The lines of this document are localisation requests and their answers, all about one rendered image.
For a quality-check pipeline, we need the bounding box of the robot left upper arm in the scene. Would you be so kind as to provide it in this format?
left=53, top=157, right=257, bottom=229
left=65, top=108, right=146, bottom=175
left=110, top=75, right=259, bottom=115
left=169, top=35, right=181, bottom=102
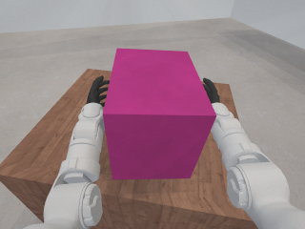
left=23, top=182, right=103, bottom=229

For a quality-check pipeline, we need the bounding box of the left robot hand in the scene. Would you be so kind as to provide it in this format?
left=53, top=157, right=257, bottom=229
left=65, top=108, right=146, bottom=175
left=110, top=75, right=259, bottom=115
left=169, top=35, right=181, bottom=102
left=86, top=75, right=110, bottom=107

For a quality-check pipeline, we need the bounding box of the robot right upper arm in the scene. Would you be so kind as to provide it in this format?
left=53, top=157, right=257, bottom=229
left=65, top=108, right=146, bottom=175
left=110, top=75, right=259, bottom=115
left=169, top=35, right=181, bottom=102
left=227, top=161, right=305, bottom=229

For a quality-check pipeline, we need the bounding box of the left robot forearm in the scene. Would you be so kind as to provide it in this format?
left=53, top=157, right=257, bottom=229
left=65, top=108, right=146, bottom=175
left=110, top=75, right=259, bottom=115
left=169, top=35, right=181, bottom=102
left=43, top=102, right=105, bottom=220

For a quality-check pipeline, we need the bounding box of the right robot hand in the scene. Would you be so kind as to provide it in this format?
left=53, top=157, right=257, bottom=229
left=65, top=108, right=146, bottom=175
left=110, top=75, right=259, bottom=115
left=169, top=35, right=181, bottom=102
left=202, top=77, right=220, bottom=104

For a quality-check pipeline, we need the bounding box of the pedestal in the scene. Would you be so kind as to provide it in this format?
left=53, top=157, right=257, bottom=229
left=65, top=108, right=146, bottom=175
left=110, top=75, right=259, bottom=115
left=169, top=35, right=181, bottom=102
left=0, top=69, right=258, bottom=229

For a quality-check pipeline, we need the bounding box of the carton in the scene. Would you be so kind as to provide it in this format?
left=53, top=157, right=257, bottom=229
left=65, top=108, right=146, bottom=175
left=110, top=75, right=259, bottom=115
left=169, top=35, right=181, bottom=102
left=103, top=48, right=217, bottom=180

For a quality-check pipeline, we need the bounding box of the right robot forearm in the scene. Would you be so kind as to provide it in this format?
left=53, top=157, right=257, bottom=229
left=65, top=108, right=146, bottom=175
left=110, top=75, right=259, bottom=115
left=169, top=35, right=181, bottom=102
left=211, top=102, right=290, bottom=199

